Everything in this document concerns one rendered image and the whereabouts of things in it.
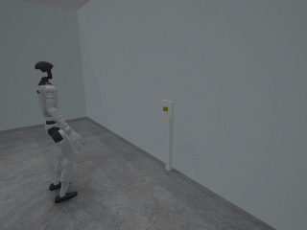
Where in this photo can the robot right upper arm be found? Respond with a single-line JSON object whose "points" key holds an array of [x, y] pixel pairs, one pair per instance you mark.
{"points": [[50, 92]]}

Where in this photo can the robot left thigh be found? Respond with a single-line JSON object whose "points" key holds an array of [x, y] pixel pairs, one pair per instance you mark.
{"points": [[61, 156]]}

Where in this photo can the right robot forearm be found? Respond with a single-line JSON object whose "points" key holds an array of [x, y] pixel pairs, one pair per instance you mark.
{"points": [[58, 119]]}

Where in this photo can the left robot foot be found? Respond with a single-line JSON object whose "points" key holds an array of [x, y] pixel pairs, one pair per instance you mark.
{"points": [[53, 186]]}

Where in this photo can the panel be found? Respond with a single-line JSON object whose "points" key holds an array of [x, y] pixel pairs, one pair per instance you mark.
{"points": [[169, 132]]}

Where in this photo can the right robot hand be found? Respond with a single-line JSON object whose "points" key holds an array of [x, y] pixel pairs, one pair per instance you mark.
{"points": [[74, 138]]}

